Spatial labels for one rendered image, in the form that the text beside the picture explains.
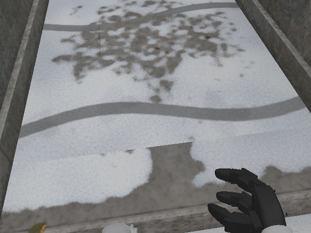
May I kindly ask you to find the right robot hand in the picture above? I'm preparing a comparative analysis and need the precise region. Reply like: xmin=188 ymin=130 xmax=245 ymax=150
xmin=207 ymin=168 xmax=288 ymax=233

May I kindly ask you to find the left robot thigh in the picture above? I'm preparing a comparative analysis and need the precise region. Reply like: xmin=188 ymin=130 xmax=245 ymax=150
xmin=102 ymin=222 xmax=138 ymax=233

